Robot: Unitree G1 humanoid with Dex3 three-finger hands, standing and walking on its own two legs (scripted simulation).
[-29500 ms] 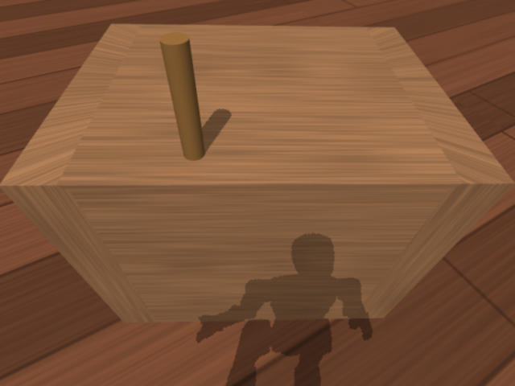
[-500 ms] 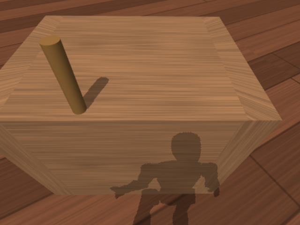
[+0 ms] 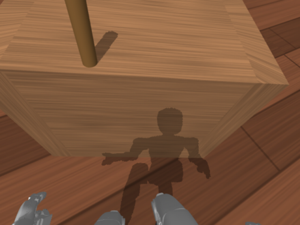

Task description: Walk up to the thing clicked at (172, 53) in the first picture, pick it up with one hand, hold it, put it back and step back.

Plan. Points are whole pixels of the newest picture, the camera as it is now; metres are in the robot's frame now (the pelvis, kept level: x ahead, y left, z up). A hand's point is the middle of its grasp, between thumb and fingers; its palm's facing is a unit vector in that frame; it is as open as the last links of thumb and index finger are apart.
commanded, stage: step back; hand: left
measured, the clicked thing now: (81, 26) +0.56 +0.17 +0.16
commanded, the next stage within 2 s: none
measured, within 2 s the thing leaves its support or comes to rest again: neither
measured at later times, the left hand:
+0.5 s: hand out of the picture +0.00 +0.25 -0.12, palm faces -0.05 -0.90 -0.42, open 7.4 cm
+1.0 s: hand out of the picture -0.19 +0.25 -0.16, palm faces -0.08 -0.91 -0.40, open 7.4 cm
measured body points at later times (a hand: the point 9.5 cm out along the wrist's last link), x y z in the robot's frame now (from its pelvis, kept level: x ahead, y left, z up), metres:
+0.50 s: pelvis -0.12 -0.01 +0.00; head -0.06 -0.04 +0.45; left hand +0.01 +0.29 -0.10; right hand -0.04 -0.34 -0.12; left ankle -0.14 +0.12 -0.66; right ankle -0.09 -0.13 -0.72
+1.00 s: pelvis -0.28 -0.02 -0.01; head -0.23 -0.02 +0.44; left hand -0.19 +0.30 -0.13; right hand -0.16 -0.35 -0.11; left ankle -0.17 +0.11 -0.72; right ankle -0.33 -0.15 -0.73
